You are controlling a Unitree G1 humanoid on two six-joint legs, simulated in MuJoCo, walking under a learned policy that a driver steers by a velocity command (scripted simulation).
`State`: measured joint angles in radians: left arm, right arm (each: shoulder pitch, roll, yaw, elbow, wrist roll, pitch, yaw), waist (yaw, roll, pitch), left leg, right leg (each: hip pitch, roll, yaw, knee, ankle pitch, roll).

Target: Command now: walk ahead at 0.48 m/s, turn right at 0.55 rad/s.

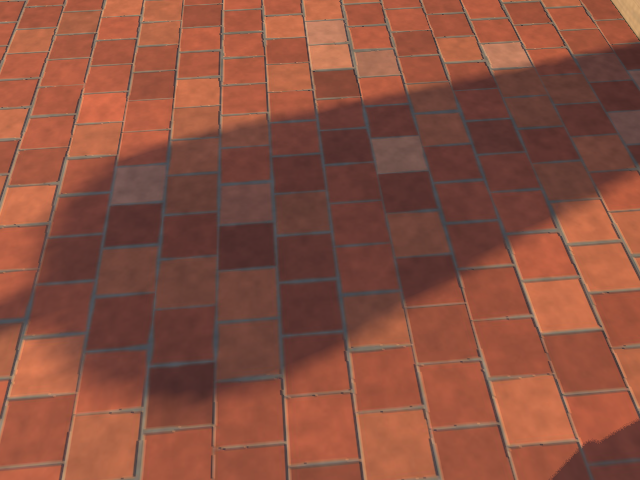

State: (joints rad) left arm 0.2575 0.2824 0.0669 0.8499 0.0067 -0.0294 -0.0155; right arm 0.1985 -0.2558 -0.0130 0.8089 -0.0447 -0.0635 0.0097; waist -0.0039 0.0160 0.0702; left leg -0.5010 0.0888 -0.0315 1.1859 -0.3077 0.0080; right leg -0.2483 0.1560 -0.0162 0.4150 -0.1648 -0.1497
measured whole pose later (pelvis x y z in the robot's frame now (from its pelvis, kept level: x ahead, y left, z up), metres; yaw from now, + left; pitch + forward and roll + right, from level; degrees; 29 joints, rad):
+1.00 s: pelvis +0.58 +0.03 +0.00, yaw +16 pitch +1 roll +0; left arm 0.09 0.26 0.01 0.71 0.04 -0.07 0.01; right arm 0.39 -0.30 -0.07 0.85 -0.01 -0.03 0.01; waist -0.07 0.02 0.03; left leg -0.28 -0.10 -0.10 1.05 -0.42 0.08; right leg -0.38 0.03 -0.02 0.53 -0.18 -0.04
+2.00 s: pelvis +1.05 +0.15 -0.02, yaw +0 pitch +0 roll +0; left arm 0.10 0.25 0.06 0.78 0.03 -0.02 -0.03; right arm 0.35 -0.24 -0.04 0.90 -0.02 -0.05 -0.01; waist -0.03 0.01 0.07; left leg -0.21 0.08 0.12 1.13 -0.43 -0.01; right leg -0.43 0.08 -0.10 0.62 -0.21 -0.14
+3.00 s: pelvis +1.61 +0.15 -0.01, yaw +11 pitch +2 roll +1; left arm 0.00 0.25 0.00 0.70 0.03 -0.06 -0.02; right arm 0.47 -0.28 -0.08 0.88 -0.01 -0.04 0.00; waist -0.11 -0.02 0.03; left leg 0.00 -0.14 -0.24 0.40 -0.40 0.09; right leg -0.48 0.00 0.04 0.51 -0.11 0.01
